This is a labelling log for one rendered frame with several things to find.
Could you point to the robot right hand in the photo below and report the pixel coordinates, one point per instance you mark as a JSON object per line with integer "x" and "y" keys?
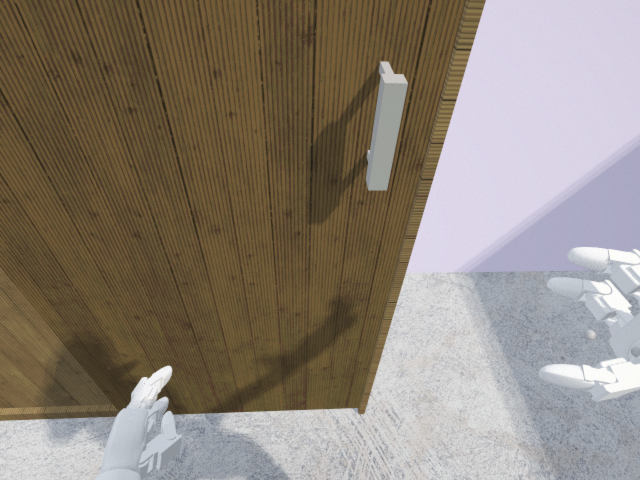
{"x": 612, "y": 378}

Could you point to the handle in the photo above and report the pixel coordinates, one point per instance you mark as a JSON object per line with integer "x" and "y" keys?
{"x": 389, "y": 108}

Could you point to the robot left hand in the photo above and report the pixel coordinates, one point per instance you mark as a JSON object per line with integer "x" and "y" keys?
{"x": 134, "y": 425}

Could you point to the wardrobe door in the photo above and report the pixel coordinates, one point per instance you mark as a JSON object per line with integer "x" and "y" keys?
{"x": 183, "y": 183}
{"x": 36, "y": 369}

